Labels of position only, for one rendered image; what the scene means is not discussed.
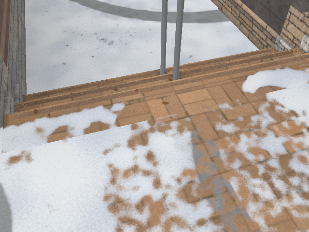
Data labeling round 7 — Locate stairs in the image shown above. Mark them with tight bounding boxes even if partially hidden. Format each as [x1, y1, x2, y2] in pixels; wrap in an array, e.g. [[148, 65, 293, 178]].
[[14, 47, 305, 112]]

